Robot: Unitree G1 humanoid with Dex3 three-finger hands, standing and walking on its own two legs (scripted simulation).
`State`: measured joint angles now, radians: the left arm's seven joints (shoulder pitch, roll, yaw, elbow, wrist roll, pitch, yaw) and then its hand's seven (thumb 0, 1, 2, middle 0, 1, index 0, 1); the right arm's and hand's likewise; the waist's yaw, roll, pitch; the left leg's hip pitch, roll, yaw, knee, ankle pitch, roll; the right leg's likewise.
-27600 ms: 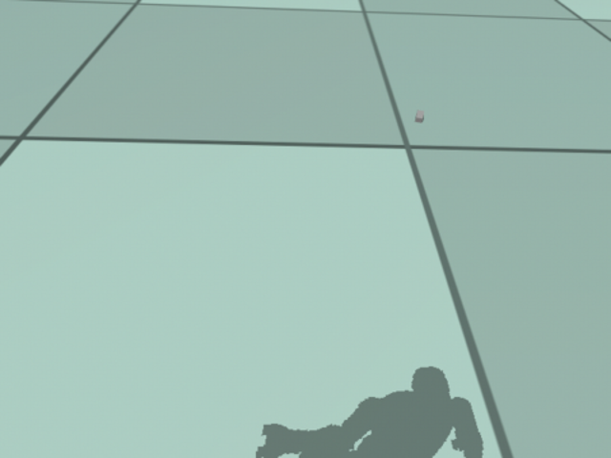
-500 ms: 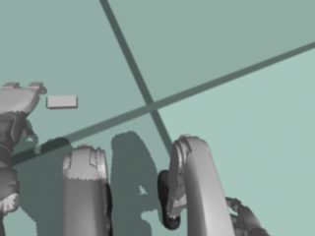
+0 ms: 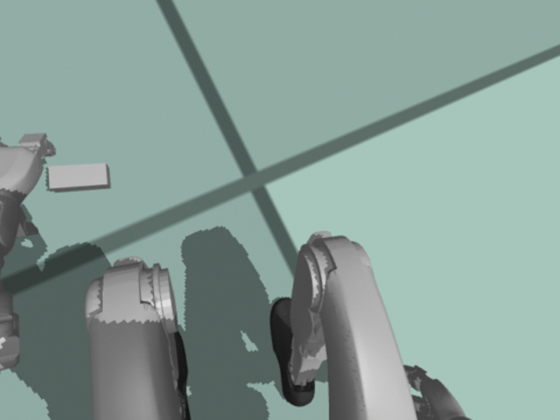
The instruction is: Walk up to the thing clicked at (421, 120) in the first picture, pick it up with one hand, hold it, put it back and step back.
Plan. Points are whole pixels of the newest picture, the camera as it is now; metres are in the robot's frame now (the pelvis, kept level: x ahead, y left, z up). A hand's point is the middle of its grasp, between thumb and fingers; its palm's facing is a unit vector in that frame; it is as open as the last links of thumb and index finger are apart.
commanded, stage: rise first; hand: left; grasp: from above
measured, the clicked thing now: (80, 177) +0.49 +0.28 -0.31
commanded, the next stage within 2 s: approach in 1.84 s
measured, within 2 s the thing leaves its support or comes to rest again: neither
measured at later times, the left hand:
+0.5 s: hand (29, 191) +0.43 +0.31 -0.19, palm faces -0.46 -0.06 -0.89, open 13.2 cm
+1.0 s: hand (28, 183) +0.45 +0.32 -0.20, palm faces -0.47 -0.07 -0.88, open 13.3 cm
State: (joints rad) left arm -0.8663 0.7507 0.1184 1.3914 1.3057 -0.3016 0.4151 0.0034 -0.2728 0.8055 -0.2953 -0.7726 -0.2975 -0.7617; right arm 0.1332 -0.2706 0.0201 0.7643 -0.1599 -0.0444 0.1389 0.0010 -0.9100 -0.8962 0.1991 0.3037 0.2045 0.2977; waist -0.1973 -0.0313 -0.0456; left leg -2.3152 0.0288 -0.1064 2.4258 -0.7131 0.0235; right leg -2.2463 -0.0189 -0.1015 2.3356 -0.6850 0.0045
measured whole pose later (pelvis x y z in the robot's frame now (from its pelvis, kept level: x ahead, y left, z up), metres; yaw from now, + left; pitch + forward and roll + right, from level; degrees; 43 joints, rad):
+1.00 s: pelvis +0.00 +0.00 -0.01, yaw -2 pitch +32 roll -10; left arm -0.96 0.85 0.11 1.51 1.33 -0.30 0.42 0.00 -0.37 0.90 -0.23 -0.85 -0.22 -0.85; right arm 0.14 -0.28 0.11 0.74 -0.18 -0.06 0.16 0.00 -0.91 -0.90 0.20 0.30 0.20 0.30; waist -0.26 -0.05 -0.01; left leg -2.36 0.02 -0.14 2.48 -0.71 0.03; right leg -2.26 -0.01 -0.13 2.36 -0.67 0.02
